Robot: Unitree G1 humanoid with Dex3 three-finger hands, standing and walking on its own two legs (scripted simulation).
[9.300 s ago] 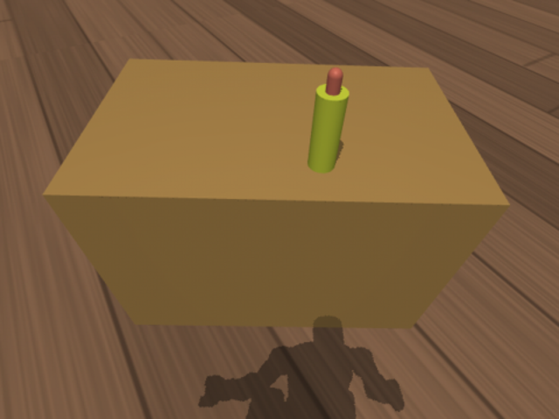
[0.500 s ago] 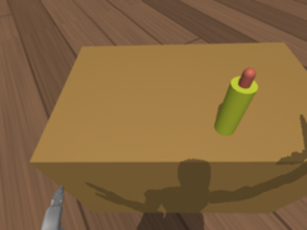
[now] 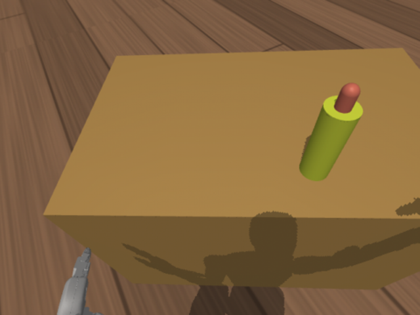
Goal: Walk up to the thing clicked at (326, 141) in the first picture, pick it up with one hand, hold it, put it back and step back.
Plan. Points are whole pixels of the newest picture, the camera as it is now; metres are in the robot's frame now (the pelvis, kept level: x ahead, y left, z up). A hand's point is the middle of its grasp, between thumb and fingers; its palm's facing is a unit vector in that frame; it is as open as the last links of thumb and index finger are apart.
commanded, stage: go down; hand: right
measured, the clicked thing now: (329, 134) +0.47 -0.21 +0.07
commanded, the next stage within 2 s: approach in 1.00 s
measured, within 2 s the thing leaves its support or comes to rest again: neither
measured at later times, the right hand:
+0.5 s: hand out of the picture +0.38 -0.40 +0.14, palm faces +0.22 +0.98 +0.01, open 17.6 cm
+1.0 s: hand out of the picture +0.38 -0.41 +0.13, palm faces +0.22 +0.97 +0.00, open 17.5 cm
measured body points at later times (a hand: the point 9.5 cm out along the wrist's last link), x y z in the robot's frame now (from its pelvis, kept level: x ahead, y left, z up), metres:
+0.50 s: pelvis -0.01 +0.00 -0.01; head +0.06 -0.04 +0.43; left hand +0.14 +0.27 -0.05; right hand +0.36 -0.45 +0.14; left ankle +0.01 +0.14 -0.71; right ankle -0.01 -0.12 -0.71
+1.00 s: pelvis +0.00 +0.00 -0.01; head +0.07 -0.04 +0.43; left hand +0.15 +0.26 -0.05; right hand +0.36 -0.46 +0.13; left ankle +0.01 +0.14 -0.71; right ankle -0.01 -0.12 -0.71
